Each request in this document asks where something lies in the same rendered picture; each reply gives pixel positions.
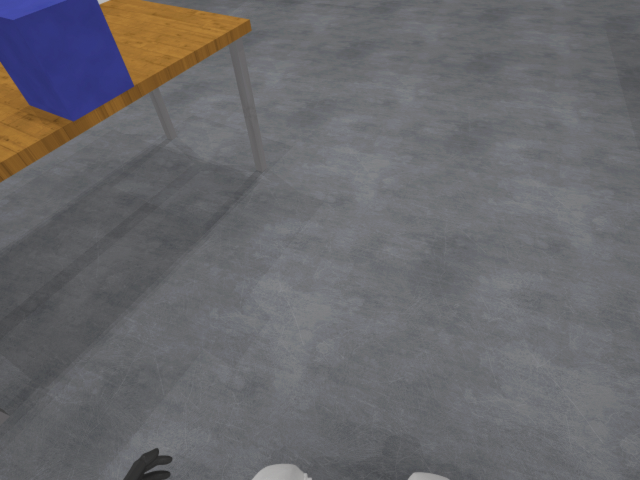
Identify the left robot hand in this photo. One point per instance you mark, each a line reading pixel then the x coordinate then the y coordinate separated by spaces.
pixel 146 462

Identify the carton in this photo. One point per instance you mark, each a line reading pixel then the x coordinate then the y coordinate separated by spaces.
pixel 61 55

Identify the table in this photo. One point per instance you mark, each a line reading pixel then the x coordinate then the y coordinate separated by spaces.
pixel 157 42

